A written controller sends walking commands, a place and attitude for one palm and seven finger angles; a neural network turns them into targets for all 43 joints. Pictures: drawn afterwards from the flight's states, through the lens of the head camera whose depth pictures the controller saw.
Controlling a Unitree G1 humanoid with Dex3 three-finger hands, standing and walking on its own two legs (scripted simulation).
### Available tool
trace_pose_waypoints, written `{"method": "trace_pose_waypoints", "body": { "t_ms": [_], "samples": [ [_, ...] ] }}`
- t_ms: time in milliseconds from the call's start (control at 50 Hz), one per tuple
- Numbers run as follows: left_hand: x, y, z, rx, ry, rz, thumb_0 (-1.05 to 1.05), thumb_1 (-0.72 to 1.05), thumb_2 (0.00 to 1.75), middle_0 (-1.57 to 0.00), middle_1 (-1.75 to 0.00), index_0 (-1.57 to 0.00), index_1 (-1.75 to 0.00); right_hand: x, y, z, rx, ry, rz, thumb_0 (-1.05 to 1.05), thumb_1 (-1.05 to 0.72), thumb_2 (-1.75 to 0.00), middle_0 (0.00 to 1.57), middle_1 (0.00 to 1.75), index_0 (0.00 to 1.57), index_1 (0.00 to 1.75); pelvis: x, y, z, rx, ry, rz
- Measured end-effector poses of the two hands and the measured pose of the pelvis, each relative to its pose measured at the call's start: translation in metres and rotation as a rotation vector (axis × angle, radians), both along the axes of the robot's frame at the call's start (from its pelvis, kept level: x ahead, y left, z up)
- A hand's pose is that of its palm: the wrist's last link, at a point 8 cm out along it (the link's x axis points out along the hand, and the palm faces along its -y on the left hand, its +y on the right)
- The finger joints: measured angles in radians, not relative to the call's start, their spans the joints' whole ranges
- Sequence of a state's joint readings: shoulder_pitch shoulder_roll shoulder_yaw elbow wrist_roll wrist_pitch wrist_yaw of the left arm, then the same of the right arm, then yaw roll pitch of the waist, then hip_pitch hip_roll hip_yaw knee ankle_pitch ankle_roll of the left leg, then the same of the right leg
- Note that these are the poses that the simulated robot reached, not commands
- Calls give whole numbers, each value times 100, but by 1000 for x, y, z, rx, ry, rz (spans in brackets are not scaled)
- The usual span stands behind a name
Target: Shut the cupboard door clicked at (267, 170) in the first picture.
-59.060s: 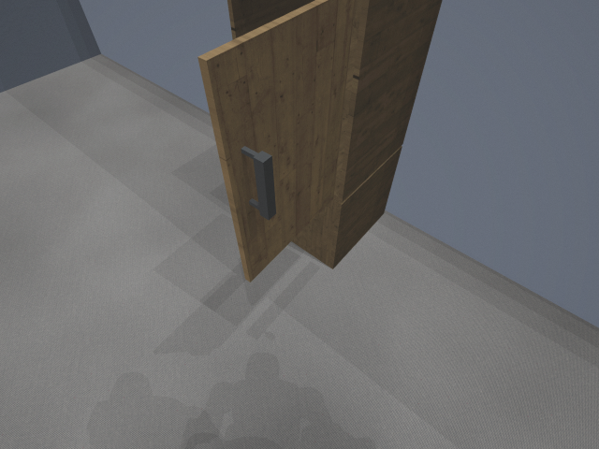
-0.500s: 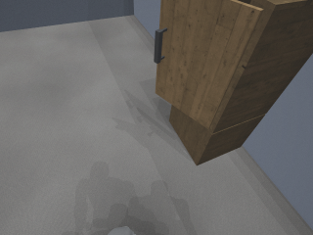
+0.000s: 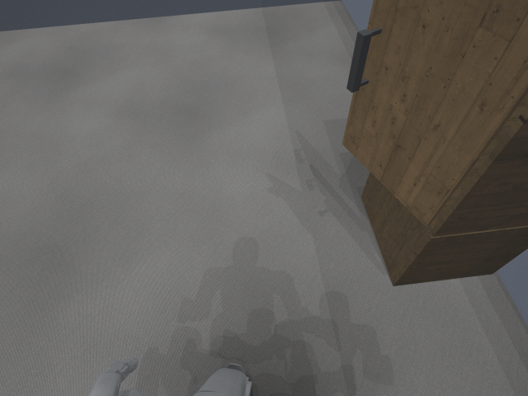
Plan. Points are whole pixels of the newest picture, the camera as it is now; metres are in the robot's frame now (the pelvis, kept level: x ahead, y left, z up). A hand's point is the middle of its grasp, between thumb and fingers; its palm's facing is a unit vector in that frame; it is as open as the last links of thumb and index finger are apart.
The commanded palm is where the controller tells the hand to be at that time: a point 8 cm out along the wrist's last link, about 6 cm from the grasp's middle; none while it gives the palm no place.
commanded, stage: walk to a spot facing it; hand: left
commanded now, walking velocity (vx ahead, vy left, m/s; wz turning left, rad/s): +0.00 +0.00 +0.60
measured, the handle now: (364, 60) +0.86 -0.23 +0.01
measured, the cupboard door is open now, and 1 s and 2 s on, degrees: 23 23 23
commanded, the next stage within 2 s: turn to face it in 2.00 s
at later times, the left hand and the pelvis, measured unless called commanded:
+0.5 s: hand out of the picture -0.03 +0.21 -0.17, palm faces +0.36 -0.89 -0.27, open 7.4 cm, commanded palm none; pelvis +0.00 -0.01 +0.00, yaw +20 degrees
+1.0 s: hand out of the picture -0.04 +0.13 -0.15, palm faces +0.64 -0.74 -0.21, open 7.4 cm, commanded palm none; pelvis +0.07 -0.02 +0.02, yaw +40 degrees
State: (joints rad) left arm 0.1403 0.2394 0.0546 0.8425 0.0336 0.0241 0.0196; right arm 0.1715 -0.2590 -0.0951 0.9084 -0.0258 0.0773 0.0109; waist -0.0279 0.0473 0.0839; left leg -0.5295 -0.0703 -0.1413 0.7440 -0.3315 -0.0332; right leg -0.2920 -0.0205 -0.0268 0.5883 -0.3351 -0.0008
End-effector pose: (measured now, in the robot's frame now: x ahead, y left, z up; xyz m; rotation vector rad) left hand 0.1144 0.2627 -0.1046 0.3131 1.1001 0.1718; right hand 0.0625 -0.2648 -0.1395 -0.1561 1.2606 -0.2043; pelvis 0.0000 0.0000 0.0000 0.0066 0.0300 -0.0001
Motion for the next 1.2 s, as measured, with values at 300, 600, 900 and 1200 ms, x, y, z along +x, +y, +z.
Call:
{"method": "trace_pose_waypoints", "body": {
  "t_ms": [300,600,900,1200],
  "samples": [
    [-139,-30,-20,-94,186,327,0,90,90,-21,-30,-20,-30,90,22,12,13,-10,309,1,-91,-90,20,30,19,30,6,-15,5,40,-21,235],
    [-146,-12,-13,-73,86,475,0,91,90,-20,-30,-19,-30,129,53,20,9,-91,498,1,-90,-90,20,30,20,30,5,-23,6,1,-29,396],
    [-166,-81,1,-122,101,658,0,91,90,-20,-30,-20,-30,173,42,20,41,23,610,1,-90,-90,20,30,20,30,54,-35,19,34,-10,604],
    [-232,-73,-51,-304,307,948,0,91,90,-21,-30,-20,-30,287,233,18,47,-176,938,1,-90,-90,20,30,20,30,89,57,-12,17,-43,789]
  ]
}}
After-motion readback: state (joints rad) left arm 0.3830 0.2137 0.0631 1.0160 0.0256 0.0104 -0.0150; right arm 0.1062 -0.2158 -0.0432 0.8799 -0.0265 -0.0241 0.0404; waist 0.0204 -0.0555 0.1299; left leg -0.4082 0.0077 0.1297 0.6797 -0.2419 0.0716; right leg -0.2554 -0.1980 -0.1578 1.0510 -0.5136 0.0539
